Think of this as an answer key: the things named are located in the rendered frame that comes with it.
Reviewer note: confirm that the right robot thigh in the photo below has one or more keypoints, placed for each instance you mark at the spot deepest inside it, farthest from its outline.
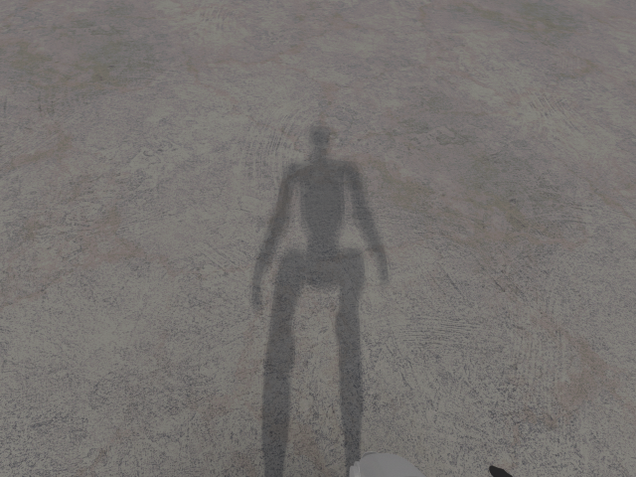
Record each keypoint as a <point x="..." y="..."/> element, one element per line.
<point x="384" y="465"/>

